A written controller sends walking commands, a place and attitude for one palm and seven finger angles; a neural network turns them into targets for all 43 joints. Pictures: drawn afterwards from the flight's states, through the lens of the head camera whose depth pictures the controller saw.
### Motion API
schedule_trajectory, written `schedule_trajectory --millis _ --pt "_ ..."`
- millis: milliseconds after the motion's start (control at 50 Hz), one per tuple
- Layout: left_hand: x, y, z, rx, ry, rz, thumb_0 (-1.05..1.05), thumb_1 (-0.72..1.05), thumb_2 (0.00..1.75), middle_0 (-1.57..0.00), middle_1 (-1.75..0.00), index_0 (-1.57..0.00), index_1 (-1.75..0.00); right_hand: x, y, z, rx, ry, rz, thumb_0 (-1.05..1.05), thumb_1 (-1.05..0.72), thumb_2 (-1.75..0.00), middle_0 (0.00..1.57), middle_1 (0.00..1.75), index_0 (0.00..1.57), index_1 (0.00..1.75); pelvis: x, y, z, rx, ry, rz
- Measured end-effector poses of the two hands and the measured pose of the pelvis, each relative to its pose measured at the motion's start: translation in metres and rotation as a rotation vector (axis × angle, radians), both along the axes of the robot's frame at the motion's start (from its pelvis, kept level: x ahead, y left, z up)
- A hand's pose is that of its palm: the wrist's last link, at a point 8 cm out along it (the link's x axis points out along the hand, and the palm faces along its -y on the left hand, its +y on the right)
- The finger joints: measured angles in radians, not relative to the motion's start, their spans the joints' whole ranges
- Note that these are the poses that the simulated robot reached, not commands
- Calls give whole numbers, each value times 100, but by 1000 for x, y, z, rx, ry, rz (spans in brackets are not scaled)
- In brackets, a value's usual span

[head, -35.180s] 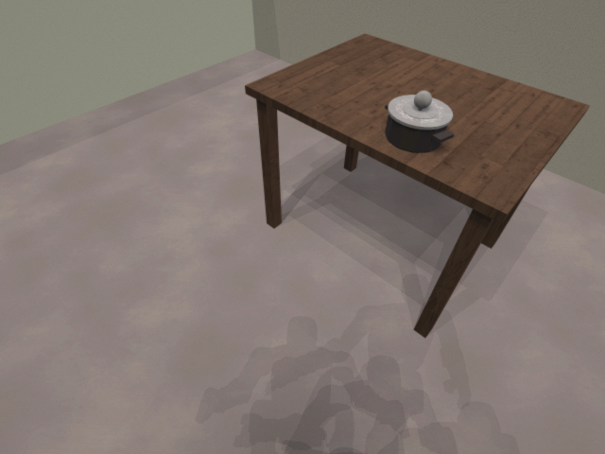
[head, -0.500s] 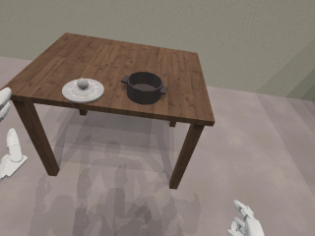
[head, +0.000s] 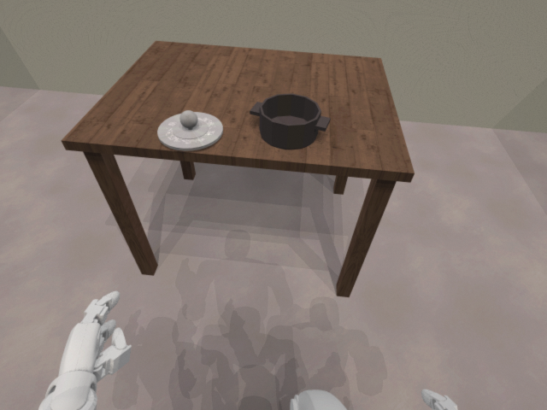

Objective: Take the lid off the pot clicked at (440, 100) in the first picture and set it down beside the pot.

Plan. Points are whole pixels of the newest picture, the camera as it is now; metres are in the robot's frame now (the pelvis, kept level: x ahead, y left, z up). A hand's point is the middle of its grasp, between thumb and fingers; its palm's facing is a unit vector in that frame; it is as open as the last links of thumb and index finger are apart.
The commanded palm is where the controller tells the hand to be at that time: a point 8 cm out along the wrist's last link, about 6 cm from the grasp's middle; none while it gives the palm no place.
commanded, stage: stop stepping back and stand still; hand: left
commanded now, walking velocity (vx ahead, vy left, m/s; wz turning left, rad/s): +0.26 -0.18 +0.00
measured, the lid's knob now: (188, 119) +0.80 +0.22 +0.00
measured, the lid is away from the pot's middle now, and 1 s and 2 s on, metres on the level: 0.26 0.26 0.26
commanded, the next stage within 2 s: let the arm hang, fingers relaxed in 1.30 s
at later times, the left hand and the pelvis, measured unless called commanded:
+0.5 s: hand out of the picture +0.12 +0.18 -0.16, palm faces +0.02 -0.98 -0.20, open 7.3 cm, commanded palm none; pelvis +0.08 -0.02 +0.02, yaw -1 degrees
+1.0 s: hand (178, 353) +0.26 +0.16 -0.13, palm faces +0.00 -0.97 -0.22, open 7.4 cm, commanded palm none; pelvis +0.14 -0.02 +0.04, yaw +0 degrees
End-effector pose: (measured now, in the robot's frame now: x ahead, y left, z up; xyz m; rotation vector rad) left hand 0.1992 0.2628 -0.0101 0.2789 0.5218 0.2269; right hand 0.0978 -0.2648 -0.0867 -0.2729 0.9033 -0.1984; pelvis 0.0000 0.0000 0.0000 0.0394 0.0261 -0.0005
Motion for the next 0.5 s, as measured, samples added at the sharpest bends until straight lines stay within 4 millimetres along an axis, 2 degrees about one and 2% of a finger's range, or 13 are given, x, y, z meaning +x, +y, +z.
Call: schedule_trajectory --millis 40,100,180,220,260,300,360,440,500 --pt "-15 -23 -45 -86 205 -37 1 91 90 -19 -30 -20 -29 -19 4 -4 9 39 -35 1 -91 -90 20 30 20 30 2 -2 2 8 -5 7" --pt "-43 -60 -83 -197 398 -92 2 91 90 -20 -30 -20 -29 -48 5 -5 8 145 -66 1 -91 -90 20 30 21 30 6 -8 8 8 -3 -6" --pt "-78 -90 -101 -280 571 -132 2 91 90 -20 -30 -20 -29 -73 -5 -1 -8 287 -89 1 -90 -90 21 30 21 30 16 -16 18 -40 11 -23" --pt "-82 -90 -101 -290 576 -92 -1 92 90 -21 -30 -21 -30 -78 -15 1 -17 338 -95 1 -90 -90 21 30 21 30 24 -23 20 -71 14 -20" --pt "-83 -84 -110 -260 567 -63 -2 92 90 -21 -30 -21 -30 -80 -27 -4 -18 374 -108 1 -90 -90 21 30 21 30 32 -33 12 -70 19 -3" --pt "-88 -76 -118 -232 582 -13 -2 92 90 -21 -30 -21 -30 -75 -37 -8 -23 405 -128 1 -90 -90 21 30 21 30 37 -37 7 -86 10 5" --pt "-98 -62 -120 -195 642 39 -1 92 90 -21 -30 -21 -30 -50 -41 -7 -31 390 -133 1 -91 -90 20 30 21 30 46 -34 10 -111 6 21" --pt "-100 -42 -124 -180 723 76 0 91 90 -20 -30 -21 -30 -3 -25 1 -15 282 -121 1 -91 -90 20 30 20 30 63 -24 14 -102 13 20" --pt "-88 -31 -120 -177 765 84 0 91 90 -20 -30 -20 -29 17 -9 3 17 240 -119 1 -91 -90 20 30 20 30 78 -19 19 -85 12 -7"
